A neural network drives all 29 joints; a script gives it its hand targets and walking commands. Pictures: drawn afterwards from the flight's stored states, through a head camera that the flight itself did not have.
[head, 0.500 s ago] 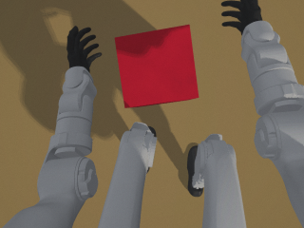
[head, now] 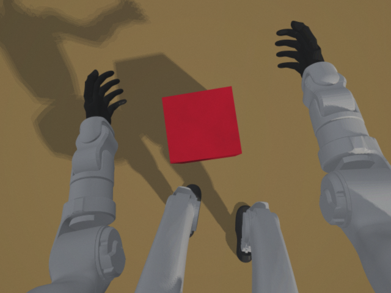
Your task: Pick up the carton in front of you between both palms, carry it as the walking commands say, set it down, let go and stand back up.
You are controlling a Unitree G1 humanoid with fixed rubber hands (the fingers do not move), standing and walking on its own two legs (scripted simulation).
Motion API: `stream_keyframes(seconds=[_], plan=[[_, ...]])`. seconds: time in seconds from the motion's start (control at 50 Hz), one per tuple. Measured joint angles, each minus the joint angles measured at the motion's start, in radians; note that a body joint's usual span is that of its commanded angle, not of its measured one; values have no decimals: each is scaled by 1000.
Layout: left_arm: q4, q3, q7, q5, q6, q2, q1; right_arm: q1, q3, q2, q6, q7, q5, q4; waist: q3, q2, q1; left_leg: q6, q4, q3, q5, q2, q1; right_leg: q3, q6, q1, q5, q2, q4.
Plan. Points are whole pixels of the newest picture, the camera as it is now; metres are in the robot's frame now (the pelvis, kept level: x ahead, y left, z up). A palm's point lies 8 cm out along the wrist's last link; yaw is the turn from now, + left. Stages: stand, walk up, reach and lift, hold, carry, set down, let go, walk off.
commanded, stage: set down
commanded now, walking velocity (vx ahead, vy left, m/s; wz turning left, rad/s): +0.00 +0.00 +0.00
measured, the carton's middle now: (203, 130) +0.45 +0.09 -0.47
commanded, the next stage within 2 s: let go in 0.04 s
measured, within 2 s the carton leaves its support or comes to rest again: neither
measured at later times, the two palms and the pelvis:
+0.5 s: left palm (47, 151) +0.33 +0.26 +0.04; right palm (371, 134) +0.40 -0.16 +0.02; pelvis +0.06 +0.02 +0.13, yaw -1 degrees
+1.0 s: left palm (16, 216) +0.26 +0.23 +0.11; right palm out of the picture +0.28 -0.23 +0.11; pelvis +0.11 -0.01 +0.18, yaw +1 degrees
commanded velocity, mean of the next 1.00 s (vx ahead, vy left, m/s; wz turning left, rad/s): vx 0.00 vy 0.00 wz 0.00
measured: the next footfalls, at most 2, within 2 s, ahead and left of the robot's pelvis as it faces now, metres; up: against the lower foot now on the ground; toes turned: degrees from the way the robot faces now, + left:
none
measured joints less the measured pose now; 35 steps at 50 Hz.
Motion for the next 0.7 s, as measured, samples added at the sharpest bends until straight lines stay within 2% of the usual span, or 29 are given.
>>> stream_keyframes(seconds=[0.1,0.18,0.32,0.42,0.54,0.7], plan=[[11,11,-18,28,-14,-7,26,23,-22,14,-13,7,-20,16,-7,1,-2,2,-107,-1,31,3,90,5,1,87,37,-1,-111],[0,-2,-46,61,-31,-11,83,89,-47,47,-26,-11,-50,-18,-13,9,-13,6,-188,-5,52,5,166,6,4,166,63,-2,-200],[-61,-81,-121,116,-63,1,311,388,-71,158,-54,-94,-87,-188,-1,32,-40,21,-338,-3,71,9,385,17,12,392,100,-3,-375],[-101,-162,-166,114,-82,47,477,610,-54,204,-80,-135,-77,-298,41,51,-55,33,-439,5,76,9,589,30,18,601,116,-9,-493],[-145,-254,-180,78,-108,87,654,804,-25,197,-124,-119,-46,-347,70,68,-64,43,-537,8,73,-2,812,38,21,831,120,-23,-606],[-230,-331,-156,49,-133,86,894,1016,6,172,-178,-79,-28,-365,107,82,-68,43,-679,0,82,-17,1105,35,18,1129,131,-44,-756]])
